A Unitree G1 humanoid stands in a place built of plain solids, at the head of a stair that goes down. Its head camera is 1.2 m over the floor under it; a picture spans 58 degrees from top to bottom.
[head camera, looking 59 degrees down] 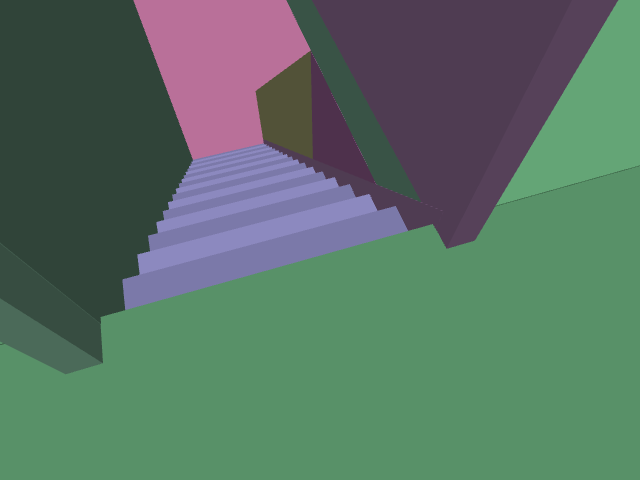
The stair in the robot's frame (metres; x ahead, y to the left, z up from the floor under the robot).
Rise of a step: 0.21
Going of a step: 0.23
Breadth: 1.07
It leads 18 degrees to the left of straight ahead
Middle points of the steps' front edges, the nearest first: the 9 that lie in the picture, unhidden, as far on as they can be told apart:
0.62 0.13 0.00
0.84 0.21 -0.21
1.07 0.28 -0.42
1.29 0.35 -0.63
1.51 0.42 -0.84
1.73 0.49 -1.05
1.96 0.56 -1.26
2.18 0.63 -1.48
2.40 0.70 -1.69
